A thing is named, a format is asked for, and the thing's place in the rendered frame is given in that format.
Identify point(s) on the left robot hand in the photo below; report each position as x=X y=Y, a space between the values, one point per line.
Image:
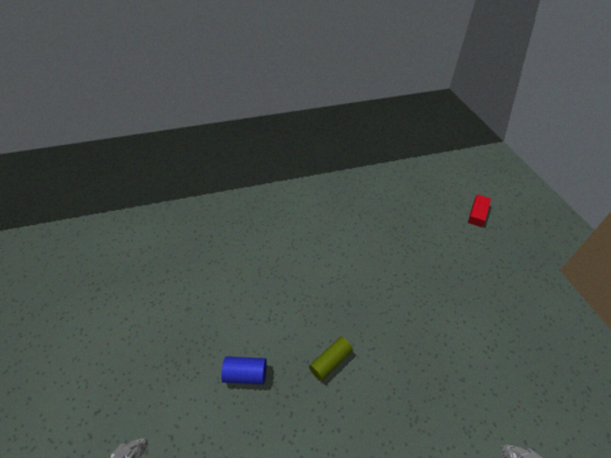
x=133 y=450

